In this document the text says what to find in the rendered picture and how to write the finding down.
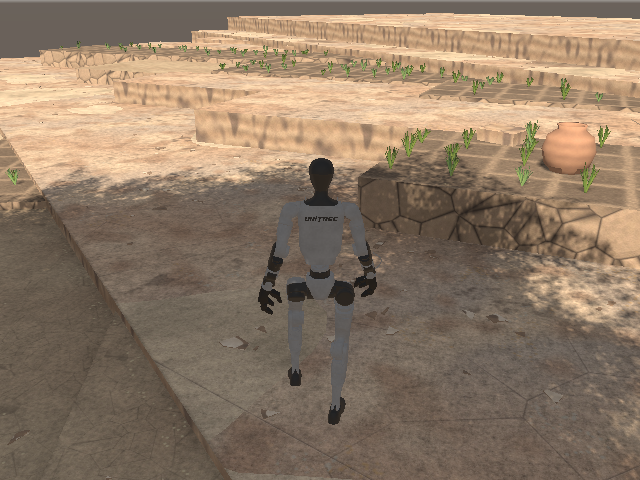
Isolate robot left upper arm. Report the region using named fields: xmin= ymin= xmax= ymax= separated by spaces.
xmin=273 ymin=201 xmax=301 ymax=258

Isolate robot right foot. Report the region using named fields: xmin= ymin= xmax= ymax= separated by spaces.
xmin=328 ymin=397 xmax=346 ymax=425

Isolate robot right hand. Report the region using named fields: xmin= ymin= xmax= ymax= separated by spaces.
xmin=354 ymin=275 xmax=377 ymax=297

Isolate robot left forearm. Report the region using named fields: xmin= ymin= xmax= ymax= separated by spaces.
xmin=261 ymin=242 xmax=283 ymax=291

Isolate robot right shin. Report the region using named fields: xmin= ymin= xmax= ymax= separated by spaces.
xmin=331 ymin=343 xmax=349 ymax=411

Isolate robot right upper arm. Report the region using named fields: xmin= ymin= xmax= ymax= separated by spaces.
xmin=342 ymin=202 xmax=368 ymax=257

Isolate robot left hand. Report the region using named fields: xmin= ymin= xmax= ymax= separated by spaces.
xmin=258 ymin=286 xmax=282 ymax=315

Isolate robot right forearm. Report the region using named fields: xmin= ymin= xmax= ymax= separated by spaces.
xmin=358 ymin=241 xmax=376 ymax=279

